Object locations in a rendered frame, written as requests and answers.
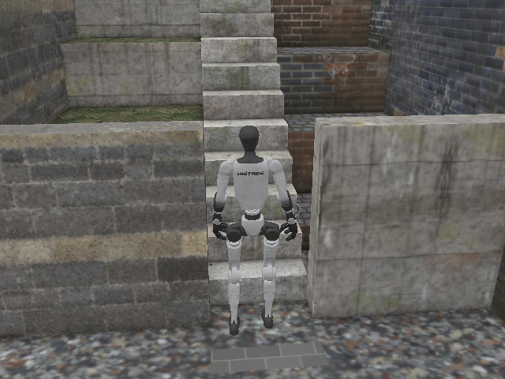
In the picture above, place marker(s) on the robot left forearm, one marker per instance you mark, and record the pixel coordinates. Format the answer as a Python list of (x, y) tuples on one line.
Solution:
[(217, 212)]

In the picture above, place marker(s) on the left robot upper arm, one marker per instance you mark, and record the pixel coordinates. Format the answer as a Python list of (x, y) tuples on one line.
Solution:
[(222, 182)]

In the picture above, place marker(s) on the robot right forearm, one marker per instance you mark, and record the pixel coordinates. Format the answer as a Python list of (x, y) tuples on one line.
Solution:
[(289, 210)]

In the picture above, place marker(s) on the robot left hand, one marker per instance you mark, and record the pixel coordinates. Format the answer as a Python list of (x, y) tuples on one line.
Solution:
[(222, 227)]

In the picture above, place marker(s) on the robot right hand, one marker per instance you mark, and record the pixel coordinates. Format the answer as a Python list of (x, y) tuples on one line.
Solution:
[(291, 228)]

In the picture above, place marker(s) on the robot left thigh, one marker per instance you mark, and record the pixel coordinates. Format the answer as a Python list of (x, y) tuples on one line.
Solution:
[(233, 241)]

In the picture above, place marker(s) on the right robot upper arm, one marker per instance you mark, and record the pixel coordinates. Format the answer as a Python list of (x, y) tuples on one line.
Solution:
[(276, 167)]

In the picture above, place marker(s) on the robot left foot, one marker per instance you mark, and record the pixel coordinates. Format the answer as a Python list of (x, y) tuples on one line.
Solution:
[(234, 327)]

